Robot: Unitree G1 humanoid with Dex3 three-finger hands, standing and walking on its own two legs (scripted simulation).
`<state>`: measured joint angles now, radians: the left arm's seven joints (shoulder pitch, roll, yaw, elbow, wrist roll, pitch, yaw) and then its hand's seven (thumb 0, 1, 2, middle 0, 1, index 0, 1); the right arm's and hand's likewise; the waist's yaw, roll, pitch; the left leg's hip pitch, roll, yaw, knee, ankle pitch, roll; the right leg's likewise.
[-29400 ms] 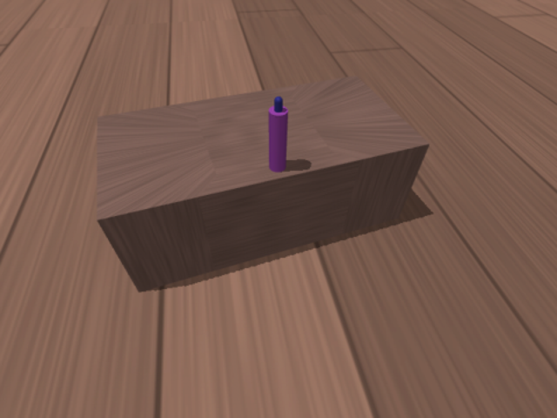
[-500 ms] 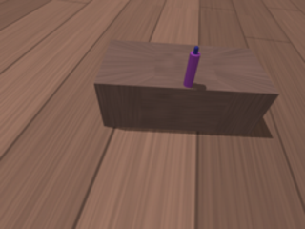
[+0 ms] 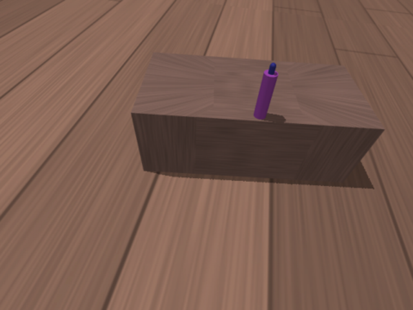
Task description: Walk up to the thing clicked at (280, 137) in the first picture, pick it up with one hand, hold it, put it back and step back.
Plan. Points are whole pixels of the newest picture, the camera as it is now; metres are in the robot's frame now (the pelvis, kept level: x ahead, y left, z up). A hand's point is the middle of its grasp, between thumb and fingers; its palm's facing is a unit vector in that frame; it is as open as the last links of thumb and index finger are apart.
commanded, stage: step back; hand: right
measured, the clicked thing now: (266, 91) +1.05 -0.24 -0.17
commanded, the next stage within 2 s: stand in 0.42 s
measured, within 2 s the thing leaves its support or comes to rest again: neither
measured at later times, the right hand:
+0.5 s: hand out of the picture +0.14 -0.27 -0.14, palm faces +0.02 +0.94 -0.35, open 7.3 cm
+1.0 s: hand out of the picture +0.08 -0.27 -0.14, palm faces +0.00 +0.95 -0.33, open 7.3 cm
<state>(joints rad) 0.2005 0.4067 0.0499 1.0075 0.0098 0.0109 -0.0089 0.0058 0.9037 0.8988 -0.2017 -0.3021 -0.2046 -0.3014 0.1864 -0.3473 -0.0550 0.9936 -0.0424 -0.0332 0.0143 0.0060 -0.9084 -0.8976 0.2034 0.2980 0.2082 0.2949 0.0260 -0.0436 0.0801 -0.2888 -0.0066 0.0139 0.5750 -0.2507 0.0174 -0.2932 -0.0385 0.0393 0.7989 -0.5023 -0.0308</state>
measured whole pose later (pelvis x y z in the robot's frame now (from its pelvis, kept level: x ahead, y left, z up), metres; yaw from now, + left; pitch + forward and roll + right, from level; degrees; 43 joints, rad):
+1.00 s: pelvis +0.01 -0.01 +0.02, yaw -1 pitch -2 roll +0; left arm 0.11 0.36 0.01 1.14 0.01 -0.01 -0.01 0.00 0.90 0.90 -0.20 -0.30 -0.20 -0.30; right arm 0.10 -0.35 -0.01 1.16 -0.01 -0.01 0.02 0.01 -0.91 -0.90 0.20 0.30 0.21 0.29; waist 0.00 0.00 0.06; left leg -0.13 0.02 0.02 0.31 -0.14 -0.02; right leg -0.12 -0.03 0.01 0.33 -0.18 0.02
